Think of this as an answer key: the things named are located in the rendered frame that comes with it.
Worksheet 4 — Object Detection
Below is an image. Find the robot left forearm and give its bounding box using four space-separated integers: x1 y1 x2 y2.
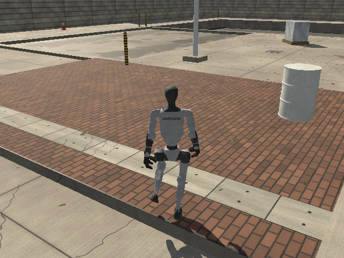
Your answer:
144 132 153 157

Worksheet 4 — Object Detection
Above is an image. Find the right robot upper arm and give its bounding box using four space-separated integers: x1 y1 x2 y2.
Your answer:
183 109 196 139

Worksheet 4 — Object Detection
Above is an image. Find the right robot hand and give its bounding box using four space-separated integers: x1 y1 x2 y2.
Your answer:
188 147 200 157

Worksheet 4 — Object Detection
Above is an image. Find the robot right forearm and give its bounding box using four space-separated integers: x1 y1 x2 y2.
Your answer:
190 131 199 149

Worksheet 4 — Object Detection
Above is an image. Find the robot right thigh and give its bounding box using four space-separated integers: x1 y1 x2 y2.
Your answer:
177 149 191 184

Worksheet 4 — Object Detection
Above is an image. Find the robot torso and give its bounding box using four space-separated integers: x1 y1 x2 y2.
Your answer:
159 107 184 161

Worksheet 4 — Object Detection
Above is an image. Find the left robot hand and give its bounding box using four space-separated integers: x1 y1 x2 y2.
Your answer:
144 156 156 169

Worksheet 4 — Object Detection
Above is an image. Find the left robot upper arm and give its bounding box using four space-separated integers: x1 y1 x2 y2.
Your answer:
148 109 160 140

